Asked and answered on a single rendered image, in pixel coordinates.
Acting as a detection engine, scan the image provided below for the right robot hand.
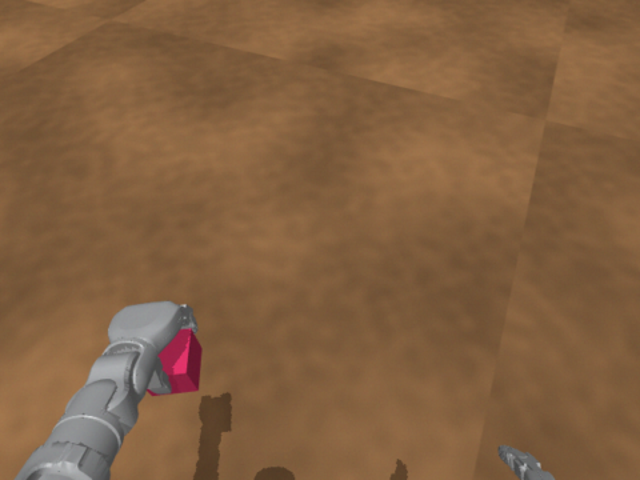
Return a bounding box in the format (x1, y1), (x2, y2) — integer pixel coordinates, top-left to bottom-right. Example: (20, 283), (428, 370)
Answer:
(498, 445), (555, 480)

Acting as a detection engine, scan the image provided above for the left robot hand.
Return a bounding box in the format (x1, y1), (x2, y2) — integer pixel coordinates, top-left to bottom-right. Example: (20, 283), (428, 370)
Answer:
(108, 301), (198, 394)

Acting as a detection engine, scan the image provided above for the cube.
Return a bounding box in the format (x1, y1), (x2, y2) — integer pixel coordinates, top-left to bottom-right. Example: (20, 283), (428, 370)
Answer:
(147, 328), (202, 396)

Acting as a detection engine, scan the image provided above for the left robot arm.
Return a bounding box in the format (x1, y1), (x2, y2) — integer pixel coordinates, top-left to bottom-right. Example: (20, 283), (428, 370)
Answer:
(14, 337), (158, 480)

